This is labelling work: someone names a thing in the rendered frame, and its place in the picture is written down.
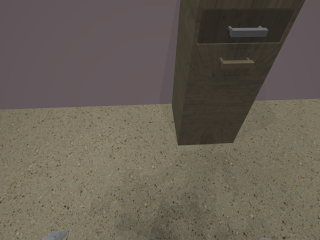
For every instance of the cabinet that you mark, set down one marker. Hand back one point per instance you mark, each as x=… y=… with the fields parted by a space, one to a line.
x=210 y=103

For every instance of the robot left hand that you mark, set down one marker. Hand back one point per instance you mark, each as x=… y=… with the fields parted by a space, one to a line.
x=56 y=235

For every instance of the handle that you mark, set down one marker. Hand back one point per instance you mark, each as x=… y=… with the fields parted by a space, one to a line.
x=248 y=32
x=237 y=64

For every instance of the drawer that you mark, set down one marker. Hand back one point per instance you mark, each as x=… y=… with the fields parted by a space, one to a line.
x=214 y=24

